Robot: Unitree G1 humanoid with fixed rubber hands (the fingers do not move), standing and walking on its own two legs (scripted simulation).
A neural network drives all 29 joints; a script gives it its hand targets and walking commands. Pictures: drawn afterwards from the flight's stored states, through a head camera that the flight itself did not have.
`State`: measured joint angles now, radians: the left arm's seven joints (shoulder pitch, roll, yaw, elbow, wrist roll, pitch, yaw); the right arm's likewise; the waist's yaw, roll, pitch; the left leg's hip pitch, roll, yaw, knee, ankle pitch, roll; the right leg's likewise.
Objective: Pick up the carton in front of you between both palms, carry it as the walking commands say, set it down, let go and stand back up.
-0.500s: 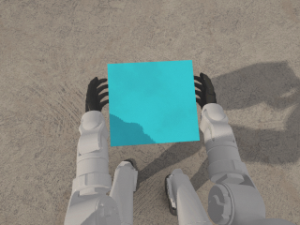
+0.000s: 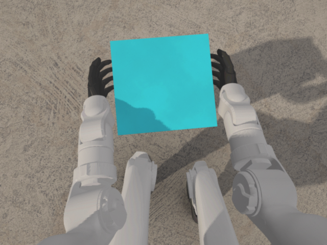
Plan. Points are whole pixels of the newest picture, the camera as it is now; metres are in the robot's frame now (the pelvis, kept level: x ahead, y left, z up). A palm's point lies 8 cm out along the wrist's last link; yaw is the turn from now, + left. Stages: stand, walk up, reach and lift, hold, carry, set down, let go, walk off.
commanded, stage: set down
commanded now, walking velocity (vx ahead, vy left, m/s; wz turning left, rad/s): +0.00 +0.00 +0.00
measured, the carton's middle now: (162, 94) +0.46 +0.06 -0.18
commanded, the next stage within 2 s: none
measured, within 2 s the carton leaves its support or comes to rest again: rests again in 1.20 s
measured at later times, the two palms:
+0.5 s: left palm (110, 102) +0.43 +0.22 -0.25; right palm (205, 87) +0.51 -0.07 -0.25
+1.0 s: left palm (113, 104) +0.44 +0.22 -0.30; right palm (200, 89) +0.52 -0.07 -0.31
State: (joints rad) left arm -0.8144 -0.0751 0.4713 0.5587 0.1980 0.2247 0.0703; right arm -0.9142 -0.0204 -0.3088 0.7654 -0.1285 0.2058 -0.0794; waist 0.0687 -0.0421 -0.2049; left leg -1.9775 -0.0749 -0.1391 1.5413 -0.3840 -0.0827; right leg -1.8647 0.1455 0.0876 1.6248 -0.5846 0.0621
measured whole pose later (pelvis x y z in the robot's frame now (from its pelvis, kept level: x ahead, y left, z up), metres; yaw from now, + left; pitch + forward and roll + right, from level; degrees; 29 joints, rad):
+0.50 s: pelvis -0.03 +0.00 -0.11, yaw -1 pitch +47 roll -1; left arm -1.08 0.01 0.52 0.68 0.15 0.21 0.11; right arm -1.29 -0.17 -0.20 1.01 -0.07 0.19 -0.11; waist 0.11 -0.06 0.02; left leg -2.30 -0.10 -0.14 1.87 -0.40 -0.12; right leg -2.20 0.20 0.09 1.98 -0.61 0.09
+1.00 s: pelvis -0.02 -0.01 -0.14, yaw -1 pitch +45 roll +2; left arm -1.16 0.08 0.54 0.85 0.11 0.17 0.06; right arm -1.39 -0.19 -0.10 1.13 -0.05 0.17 -0.16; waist 0.15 -0.05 0.12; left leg -2.34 -0.04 -0.11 2.00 -0.45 -0.13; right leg -2.27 0.21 0.08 2.13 -0.64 0.06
